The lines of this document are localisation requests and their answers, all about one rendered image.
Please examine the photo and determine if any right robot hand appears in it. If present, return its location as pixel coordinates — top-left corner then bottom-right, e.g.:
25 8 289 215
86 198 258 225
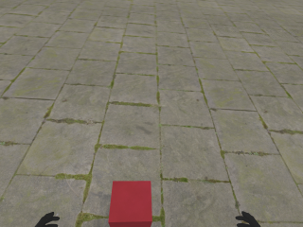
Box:
235 211 261 227

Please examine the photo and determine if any carton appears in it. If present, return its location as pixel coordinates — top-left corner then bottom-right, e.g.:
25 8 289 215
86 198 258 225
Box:
108 181 152 227

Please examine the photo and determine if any left robot hand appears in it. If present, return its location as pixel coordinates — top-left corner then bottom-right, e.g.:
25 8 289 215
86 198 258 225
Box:
35 212 60 227

